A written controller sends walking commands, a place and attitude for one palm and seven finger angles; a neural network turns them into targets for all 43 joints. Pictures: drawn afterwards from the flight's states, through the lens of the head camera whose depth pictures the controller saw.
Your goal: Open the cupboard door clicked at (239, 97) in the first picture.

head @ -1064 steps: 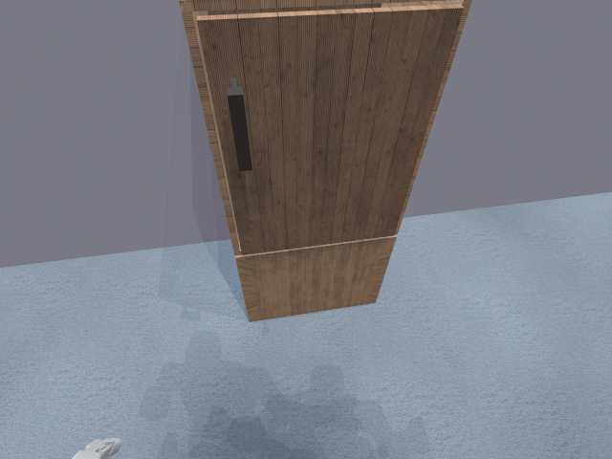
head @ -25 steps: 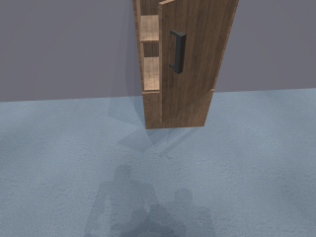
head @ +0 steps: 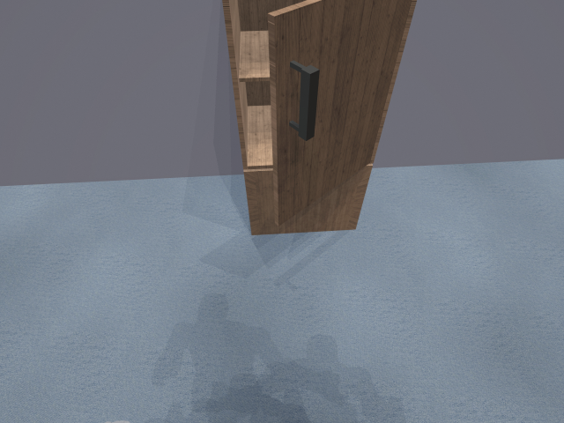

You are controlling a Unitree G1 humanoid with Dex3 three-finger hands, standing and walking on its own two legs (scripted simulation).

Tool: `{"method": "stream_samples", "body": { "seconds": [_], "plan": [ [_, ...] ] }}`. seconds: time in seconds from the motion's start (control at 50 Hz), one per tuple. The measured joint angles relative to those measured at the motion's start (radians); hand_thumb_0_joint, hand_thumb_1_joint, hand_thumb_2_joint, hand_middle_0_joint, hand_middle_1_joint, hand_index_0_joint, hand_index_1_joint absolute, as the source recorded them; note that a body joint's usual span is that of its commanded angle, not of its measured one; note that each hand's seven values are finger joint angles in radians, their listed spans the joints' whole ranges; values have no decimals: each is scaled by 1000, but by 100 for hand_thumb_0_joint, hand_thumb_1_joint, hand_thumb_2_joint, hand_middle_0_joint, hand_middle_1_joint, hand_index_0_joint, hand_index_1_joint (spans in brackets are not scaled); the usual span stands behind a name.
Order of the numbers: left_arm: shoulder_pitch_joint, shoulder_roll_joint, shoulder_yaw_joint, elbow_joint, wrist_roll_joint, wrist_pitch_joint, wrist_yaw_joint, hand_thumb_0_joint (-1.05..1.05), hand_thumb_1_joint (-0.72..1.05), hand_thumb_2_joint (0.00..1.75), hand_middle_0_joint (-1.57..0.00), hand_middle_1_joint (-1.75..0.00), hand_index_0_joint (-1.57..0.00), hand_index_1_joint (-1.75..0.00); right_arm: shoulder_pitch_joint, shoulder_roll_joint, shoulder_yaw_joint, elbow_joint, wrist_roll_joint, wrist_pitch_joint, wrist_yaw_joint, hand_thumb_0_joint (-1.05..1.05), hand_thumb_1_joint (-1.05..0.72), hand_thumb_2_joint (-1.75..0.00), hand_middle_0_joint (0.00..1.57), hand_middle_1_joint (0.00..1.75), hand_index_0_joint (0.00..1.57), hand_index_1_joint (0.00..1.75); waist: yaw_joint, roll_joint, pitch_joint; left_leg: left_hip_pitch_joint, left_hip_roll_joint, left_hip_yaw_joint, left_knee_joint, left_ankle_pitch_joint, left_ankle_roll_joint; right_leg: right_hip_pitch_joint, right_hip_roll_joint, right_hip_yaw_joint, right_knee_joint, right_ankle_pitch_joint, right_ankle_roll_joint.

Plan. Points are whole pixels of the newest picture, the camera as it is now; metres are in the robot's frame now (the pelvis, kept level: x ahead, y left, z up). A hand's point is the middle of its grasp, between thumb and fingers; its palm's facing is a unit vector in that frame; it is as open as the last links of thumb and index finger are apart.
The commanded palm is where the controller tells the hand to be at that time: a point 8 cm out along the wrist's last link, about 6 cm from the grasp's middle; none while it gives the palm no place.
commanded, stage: look to check the result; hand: left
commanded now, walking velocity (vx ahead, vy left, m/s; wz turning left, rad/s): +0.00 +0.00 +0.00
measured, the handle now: (301, 101) +0.71 -0.01 +0.07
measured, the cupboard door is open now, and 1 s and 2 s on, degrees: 37 37 37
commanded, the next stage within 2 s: walk to a spot facing it in 0.44 s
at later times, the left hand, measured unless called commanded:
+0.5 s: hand out of the picture +0.09 +0.23 -0.16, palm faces -0.03 -0.94 -0.33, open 7.4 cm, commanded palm none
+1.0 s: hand out of the picture +0.11 +0.18 -0.18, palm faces -0.17 -0.95 -0.25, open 7.4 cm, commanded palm none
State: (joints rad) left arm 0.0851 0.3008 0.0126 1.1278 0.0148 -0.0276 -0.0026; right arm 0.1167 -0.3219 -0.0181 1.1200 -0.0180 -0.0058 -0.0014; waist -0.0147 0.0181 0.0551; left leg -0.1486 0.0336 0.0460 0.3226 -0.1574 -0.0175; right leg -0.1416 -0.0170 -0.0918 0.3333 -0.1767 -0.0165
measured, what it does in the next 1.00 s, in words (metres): stands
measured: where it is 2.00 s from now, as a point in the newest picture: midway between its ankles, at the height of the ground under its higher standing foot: outside the picture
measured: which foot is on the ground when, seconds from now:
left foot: down 0.00-1.00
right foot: down 0.00-1.00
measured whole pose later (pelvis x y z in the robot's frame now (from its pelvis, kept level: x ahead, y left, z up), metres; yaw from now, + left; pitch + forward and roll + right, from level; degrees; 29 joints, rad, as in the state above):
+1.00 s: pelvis +0.01 -0.01 -0.02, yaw -11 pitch +0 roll +1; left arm 0.17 0.22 0.06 0.99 0.02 0.07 -0.02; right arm 0.20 -0.21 -0.05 1.00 -0.03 0.02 -0.03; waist 0.00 0.00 0.11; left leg -0.20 0.11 0.22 0.56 -0.33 -0.03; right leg -0.36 0.02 0.00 0.80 -0.45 -0.01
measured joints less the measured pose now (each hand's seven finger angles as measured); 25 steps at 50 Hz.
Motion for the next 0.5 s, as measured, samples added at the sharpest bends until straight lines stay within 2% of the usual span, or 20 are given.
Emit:
{"method": "stream_samples", "body": {
  "seconds": [0.22,0.5],
  "plan": [
    [20,15,-2,18,-3,2,3,1,91,90,-20,-30,-20,-30,-1,1,7,8,3,5,-2,0,-91,-89,20,30,20,30,6,6,8,26,8,-2,-21,-9,-10,27,10,-3,-23,-9,-7],
    [24,2,-4,16,-3,-1,6,1,91,90,-20,-30,-20,-30,-11,12,10,4,5,4,-5,0,-91,-89,20,30,20,30,10,8,2,45,15,1,-32,-22,-16,43,17,1,-33,-22,-10]
  ]
}}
